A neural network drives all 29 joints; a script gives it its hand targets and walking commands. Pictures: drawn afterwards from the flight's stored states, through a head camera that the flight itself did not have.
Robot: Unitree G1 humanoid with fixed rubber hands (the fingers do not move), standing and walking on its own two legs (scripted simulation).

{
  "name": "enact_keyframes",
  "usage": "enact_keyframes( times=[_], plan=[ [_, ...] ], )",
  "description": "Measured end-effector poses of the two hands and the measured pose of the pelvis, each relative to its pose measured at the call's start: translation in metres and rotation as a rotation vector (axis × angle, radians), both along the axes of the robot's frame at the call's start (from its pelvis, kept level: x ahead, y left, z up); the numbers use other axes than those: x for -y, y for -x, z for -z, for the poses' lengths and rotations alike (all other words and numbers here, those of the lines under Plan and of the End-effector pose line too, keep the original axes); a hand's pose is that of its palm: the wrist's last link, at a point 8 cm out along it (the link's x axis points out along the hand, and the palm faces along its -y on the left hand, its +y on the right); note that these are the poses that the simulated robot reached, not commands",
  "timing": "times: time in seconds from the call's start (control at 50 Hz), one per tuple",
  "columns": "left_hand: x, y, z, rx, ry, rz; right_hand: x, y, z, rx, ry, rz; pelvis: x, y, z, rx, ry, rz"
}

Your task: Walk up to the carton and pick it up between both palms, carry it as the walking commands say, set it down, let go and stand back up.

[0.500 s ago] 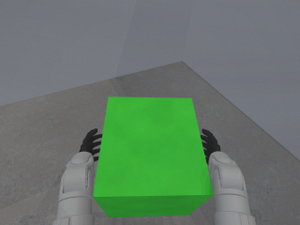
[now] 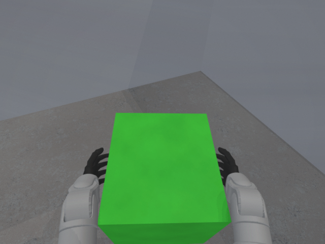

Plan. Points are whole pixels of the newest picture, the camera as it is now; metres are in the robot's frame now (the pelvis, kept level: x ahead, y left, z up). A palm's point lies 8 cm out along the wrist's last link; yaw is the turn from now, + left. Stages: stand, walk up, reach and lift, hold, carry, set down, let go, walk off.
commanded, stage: hold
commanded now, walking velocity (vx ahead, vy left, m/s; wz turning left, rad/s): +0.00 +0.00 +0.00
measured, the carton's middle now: (161, 180) +0.30 +0.00 -0.03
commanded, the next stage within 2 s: carry in 0.52 s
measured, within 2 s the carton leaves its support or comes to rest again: neither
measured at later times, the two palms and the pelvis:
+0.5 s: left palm (90, 179) +0.27 +0.17 +0.04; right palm (229, 178) +0.26 -0.17 +0.04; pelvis +0.00 +0.00 +0.00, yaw +0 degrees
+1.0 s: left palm (76, 217) +0.17 +0.18 +0.05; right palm (242, 216) +0.16 -0.16 +0.06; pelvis -0.06 +0.01 -0.04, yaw -2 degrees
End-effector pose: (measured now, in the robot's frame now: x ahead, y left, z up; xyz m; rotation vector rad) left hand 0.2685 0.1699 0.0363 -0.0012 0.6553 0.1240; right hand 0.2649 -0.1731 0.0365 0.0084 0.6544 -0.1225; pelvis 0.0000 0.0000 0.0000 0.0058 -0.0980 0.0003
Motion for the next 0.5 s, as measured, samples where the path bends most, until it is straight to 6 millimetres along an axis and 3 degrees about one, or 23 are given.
enact_keyframes(
  times=[0.5],
  plan=[
    [-0.0033,0.0021,0.0011,-0.004,-0.001,0.004,-0.0035,0.0023,0.0,-0.005,0.002,0.004,-0.0032,0.0021,0.0003,0.01,0.0,0.0]
  ],
)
